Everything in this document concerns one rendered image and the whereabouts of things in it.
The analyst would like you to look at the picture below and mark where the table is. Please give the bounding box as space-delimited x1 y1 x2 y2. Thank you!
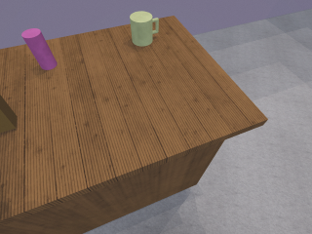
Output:
0 16 268 234

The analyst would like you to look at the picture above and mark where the sponge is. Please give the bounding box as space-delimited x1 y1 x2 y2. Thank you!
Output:
0 95 18 133

